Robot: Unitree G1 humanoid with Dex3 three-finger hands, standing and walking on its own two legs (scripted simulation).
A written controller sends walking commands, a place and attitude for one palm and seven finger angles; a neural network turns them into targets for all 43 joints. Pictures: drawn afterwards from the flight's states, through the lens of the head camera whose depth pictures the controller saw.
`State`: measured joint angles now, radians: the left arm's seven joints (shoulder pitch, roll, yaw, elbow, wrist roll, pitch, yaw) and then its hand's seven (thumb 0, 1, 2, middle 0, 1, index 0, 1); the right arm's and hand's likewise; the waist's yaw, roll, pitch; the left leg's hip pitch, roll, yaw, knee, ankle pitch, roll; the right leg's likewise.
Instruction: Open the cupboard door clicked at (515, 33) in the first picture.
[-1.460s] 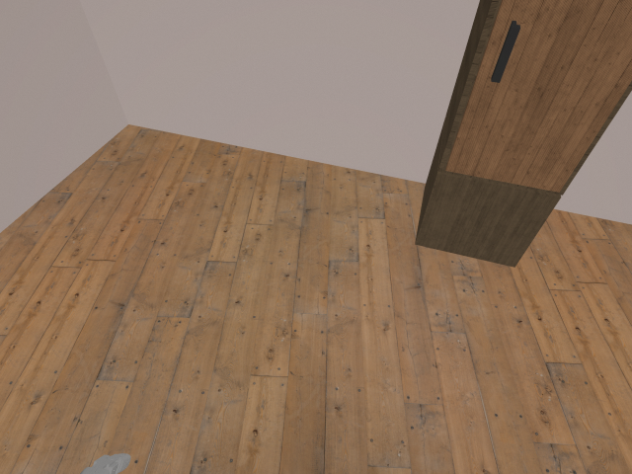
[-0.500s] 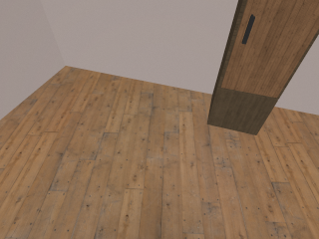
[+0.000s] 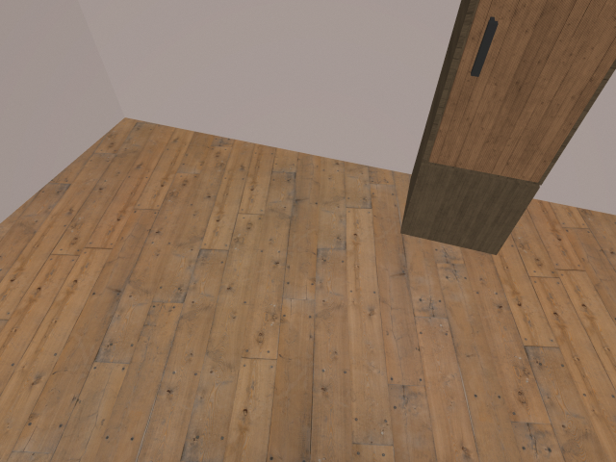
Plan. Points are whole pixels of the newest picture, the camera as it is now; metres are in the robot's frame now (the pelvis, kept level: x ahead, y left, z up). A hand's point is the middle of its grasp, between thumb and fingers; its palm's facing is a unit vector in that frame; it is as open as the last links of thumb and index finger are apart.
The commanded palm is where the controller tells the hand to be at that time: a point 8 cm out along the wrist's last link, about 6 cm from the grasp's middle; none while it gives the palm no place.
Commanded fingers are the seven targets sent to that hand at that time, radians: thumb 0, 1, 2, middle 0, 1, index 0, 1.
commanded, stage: walk to a spot facing it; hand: left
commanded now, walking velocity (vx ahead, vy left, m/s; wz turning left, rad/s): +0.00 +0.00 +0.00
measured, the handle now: (483, 46) +1.11 -0.41 +0.06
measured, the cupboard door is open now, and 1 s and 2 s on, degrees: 0 0 0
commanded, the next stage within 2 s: none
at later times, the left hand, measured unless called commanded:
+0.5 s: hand out of the picture +0.07 +0.18 -0.18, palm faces -0.16 -0.95 -0.28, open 7.4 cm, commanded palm none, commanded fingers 0.00 0.90 0.90 -0.20 -0.30 -0.20 -0.30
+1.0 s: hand out of the picture +0.11 +0.18 -0.17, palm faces -0.36 -0.90 -0.25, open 7.4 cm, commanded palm none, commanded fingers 0.00 0.90 0.90 -0.20 -0.30 -0.20 -0.30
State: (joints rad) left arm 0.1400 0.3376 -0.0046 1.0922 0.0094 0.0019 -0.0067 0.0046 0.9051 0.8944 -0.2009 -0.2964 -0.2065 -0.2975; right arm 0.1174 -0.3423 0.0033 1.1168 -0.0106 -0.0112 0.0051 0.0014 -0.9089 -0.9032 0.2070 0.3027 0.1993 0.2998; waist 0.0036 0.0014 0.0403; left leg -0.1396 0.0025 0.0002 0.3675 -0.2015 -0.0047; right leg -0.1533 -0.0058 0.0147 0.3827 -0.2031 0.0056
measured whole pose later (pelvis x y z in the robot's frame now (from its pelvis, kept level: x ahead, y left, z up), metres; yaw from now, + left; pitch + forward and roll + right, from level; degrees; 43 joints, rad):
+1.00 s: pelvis -0.03 +0.01 -0.01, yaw -27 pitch +2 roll +0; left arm 0.24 0.24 0.07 0.91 0.02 0.06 0.00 0.00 0.90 0.89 -0.20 -0.30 -0.21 -0.30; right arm 0.12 -0.24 -0.05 0.91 0.00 0.03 -0.03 0.00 -0.91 -0.90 0.20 0.30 0.20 0.30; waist 0.05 -0.03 0.03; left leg -0.29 0.00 -0.03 0.62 -0.38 -0.03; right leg -0.35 0.14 0.23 0.44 -0.11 -0.02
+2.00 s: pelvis +0.11 -0.17 -0.02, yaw -55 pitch -1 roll -3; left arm 0.40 0.20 0.05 1.09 0.02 -0.05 0.00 0.00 0.92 0.89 -0.20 -0.30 -0.20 -0.30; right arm 0.15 -0.18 -0.04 0.95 -0.03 -0.03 0.04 0.00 -0.91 -0.90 0.20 0.30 0.19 0.30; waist 0.05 0.01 0.01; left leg -0.49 0.12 0.10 0.69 -0.19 -0.03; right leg 0.02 0.05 -0.03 0.37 -0.37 0.00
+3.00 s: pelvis +0.28 -0.41 -0.01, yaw -63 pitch -1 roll -1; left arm 0.11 0.13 0.04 0.96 0.02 0.00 0.02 -0.01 0.92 0.89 -0.20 -0.30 -0.21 -0.30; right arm 0.25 -0.17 -0.06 1.00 -0.02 0.05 0.00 0.01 -0.93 -0.90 0.20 0.30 0.19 0.30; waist -0.02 0.00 0.04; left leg -0.42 0.12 0.10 0.90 -0.43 -0.05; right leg -0.27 -0.08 -0.30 0.54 -0.25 -0.05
